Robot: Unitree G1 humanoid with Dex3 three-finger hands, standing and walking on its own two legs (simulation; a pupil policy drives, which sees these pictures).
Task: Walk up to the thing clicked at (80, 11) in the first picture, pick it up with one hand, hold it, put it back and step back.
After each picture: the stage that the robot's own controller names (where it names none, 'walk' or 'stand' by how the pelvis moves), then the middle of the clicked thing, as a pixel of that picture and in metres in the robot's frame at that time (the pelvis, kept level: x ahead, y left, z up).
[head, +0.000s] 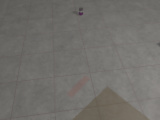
stand; (81, 12) +2.09 +0.04 -0.72
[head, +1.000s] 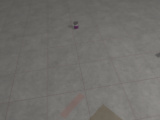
walk; (76, 25) +1.96 +0.26 -0.71
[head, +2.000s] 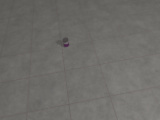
walk; (66, 43) +1.33 +0.33 -0.72
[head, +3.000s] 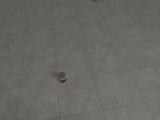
walk; (62, 78) +0.88 +0.27 -0.72
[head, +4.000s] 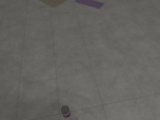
walk; (66, 112) +0.52 +0.22 -0.71
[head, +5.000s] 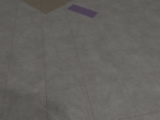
stand; out of the picture +0.37 +0.22 -0.70
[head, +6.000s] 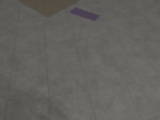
stand; out of the picture +0.34 +0.20 -0.72
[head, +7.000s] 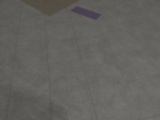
stand; out of the picture +0.36 +0.20 -0.72
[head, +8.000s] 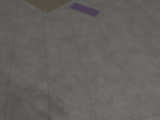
stand; out of the picture +0.34 +0.20 -0.72
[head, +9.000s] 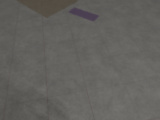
stand; out of the picture +0.34 +0.21 -0.73
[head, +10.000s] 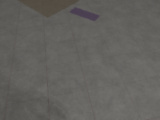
stand; out of the picture +0.35 +0.21 -0.73
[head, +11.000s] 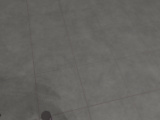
go down; (47, 117) +0.36 +0.22 -0.67
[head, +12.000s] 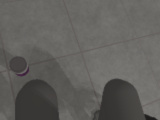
go down; (20, 67) +0.41 +0.26 -0.29
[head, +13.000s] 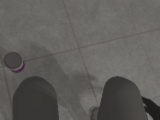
close in; (15, 63) +0.41 +0.27 -0.28
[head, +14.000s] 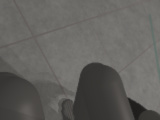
close in; out of the picture +0.39 +0.30 -0.21
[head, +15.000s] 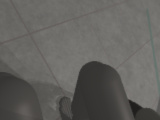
close; out of the picture +0.38 +0.31 -0.22
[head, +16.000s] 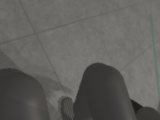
lift; out of the picture +0.36 +0.29 -0.22
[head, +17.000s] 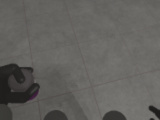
lift; (25, 86) +0.32 +0.20 -0.01
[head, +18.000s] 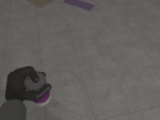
hold; (38, 90) +0.33 +0.17 +0.01
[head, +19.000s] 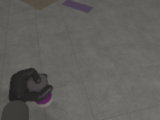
hold; (40, 91) +0.33 +0.17 +0.00
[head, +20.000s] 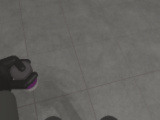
crouch; (25, 77) +0.38 +0.21 -0.07
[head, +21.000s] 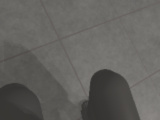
lower; out of the picture +0.45 +0.31 -0.14
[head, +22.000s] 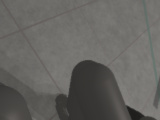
lower; out of the picture +0.41 +0.32 -0.22
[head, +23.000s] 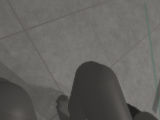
lower; out of the picture +0.40 +0.32 -0.22
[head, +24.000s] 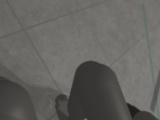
lower; out of the picture +0.40 +0.32 -0.22
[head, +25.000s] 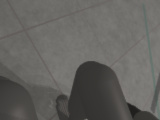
lower; out of the picture +0.40 +0.32 -0.22
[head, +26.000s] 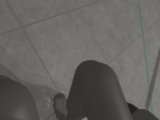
open; out of the picture +0.39 +0.31 -0.23
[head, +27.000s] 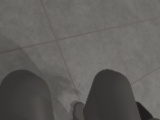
stand; out of the picture +0.40 +0.29 -0.25
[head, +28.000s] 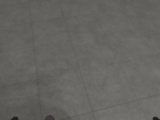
stand; out of the picture +0.37 +0.21 -0.62
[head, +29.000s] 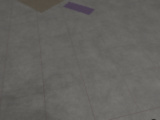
stand; out of the picture +0.38 +0.22 -0.66
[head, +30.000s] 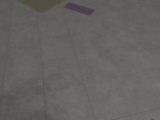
stand; out of the picture +0.37 +0.21 -0.67
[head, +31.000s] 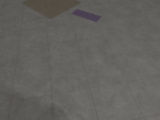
stand; out of the picture +0.40 +0.20 -0.72
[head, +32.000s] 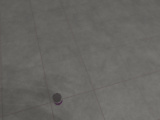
walk; (57, 99) +0.49 +0.20 -0.69
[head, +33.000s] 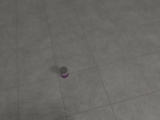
walk; (64, 72) +0.76 +0.23 -0.70
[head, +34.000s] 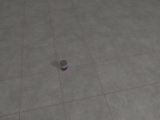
stand; (63, 66) +0.98 +0.23 -0.70
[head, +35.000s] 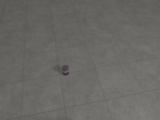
stand; (65, 71) +0.97 +0.19 -0.72
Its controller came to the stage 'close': yes
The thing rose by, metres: 0.70
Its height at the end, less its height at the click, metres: +0.00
